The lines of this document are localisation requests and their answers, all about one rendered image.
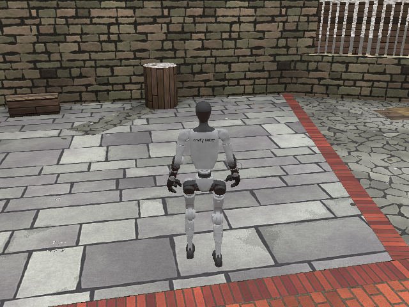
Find robot thigh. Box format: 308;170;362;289
212;179;226;225
183;178;196;221

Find left robot hand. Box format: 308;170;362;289
167;179;181;193

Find left robot thigh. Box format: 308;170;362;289
183;178;196;221

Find right robot thigh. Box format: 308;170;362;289
212;179;226;225

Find robot right forearm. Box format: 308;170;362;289
228;154;239;177

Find right robot hand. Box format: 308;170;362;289
226;175;240;187

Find robot right upper arm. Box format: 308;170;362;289
217;129;234;163

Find robot left upper arm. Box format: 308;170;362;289
174;129;190;165

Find robot left forearm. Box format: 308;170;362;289
168;156;180;181

